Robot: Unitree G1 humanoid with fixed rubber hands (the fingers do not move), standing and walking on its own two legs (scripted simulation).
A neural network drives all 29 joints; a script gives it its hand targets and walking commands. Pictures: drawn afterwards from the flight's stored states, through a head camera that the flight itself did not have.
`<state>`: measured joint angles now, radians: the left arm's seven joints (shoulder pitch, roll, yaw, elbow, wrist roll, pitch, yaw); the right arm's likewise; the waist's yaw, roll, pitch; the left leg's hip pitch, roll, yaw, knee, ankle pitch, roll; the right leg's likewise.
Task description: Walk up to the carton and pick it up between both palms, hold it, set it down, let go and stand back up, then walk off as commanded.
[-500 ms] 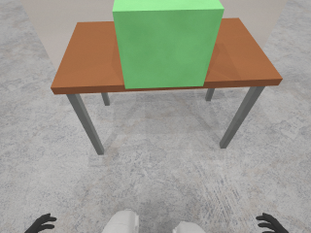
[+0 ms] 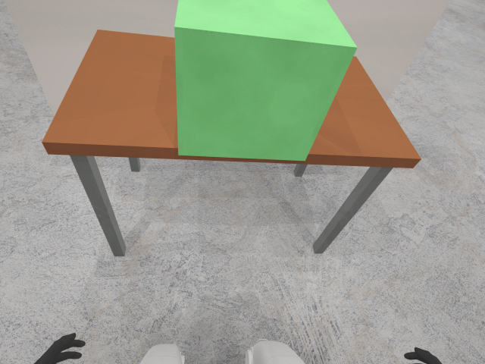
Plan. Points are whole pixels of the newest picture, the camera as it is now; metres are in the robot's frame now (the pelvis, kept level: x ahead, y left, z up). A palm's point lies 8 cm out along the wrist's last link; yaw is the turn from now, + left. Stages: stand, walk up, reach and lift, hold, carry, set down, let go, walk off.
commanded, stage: walk up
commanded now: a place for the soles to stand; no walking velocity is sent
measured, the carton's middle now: (248, 70) +0.71 +0.00 +0.10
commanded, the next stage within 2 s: none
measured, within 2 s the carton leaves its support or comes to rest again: neither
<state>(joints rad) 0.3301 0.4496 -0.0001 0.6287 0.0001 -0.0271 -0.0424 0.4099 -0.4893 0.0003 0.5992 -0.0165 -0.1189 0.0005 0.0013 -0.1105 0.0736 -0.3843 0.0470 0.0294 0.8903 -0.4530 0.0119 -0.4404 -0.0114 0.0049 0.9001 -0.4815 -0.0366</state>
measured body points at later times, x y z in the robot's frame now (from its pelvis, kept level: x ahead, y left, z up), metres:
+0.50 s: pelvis +0.03 +0.01 -0.01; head +0.05 +0.01 +0.44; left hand +0.13 +0.32 -0.10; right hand +0.14 -0.29 -0.09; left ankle +0.07 +0.11 -0.69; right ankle +0.06 -0.12 -0.70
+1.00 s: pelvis +0.03 +0.01 -0.01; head +0.02 +0.02 +0.44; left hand +0.14 +0.32 -0.09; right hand +0.14 -0.31 -0.07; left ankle +0.07 +0.11 -0.69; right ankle +0.06 -0.13 -0.66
